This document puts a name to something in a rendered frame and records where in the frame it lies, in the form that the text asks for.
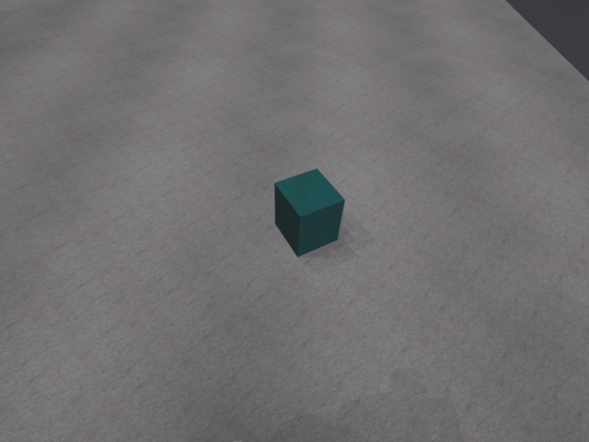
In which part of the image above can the carton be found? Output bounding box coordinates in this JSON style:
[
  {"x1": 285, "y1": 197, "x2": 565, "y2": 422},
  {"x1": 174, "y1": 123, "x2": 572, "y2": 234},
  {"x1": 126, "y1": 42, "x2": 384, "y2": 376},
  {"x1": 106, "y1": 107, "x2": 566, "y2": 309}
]
[{"x1": 274, "y1": 169, "x2": 345, "y2": 257}]

